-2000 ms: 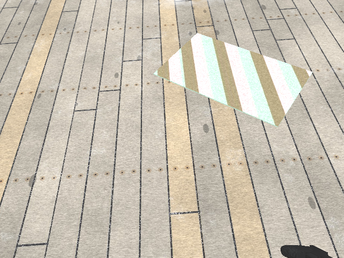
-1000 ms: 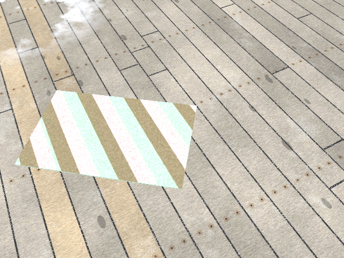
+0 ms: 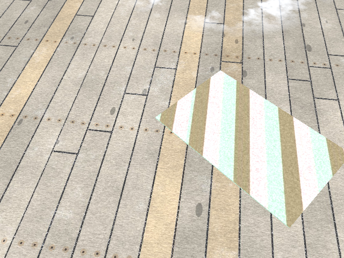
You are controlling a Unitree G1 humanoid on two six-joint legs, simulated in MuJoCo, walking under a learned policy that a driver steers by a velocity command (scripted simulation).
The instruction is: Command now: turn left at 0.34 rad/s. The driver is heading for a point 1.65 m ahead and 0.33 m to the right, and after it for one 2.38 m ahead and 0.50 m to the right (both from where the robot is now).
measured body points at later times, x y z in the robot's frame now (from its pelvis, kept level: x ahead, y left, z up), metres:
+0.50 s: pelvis +0.02 +0.01 +0.00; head +0.03 +0.00 +0.45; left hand +0.12 +0.30 -0.10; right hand +0.15 -0.25 -0.12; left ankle -0.01 +0.13 -0.73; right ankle +0.00 -0.09 -0.74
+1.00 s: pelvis +0.24 +0.08 -0.02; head +0.28 +0.08 +0.43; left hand +0.24 +0.36 -0.15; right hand +0.45 -0.16 -0.10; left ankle +0.32 +0.18 -0.74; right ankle +0.06 -0.08 -0.65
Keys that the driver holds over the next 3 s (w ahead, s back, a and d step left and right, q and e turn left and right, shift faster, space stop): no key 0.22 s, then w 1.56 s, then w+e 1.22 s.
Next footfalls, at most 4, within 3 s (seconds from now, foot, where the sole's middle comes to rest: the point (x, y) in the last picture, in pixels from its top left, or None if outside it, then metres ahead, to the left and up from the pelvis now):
0.04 left None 0.04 0.13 -0.78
0.48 right None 0.04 -0.09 -0.78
0.92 left None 0.36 0.18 -0.78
1.46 right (198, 202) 0.67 -0.05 -0.78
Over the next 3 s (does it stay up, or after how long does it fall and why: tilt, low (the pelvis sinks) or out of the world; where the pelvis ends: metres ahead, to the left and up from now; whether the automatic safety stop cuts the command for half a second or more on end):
stays up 1.31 -0.06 -0.01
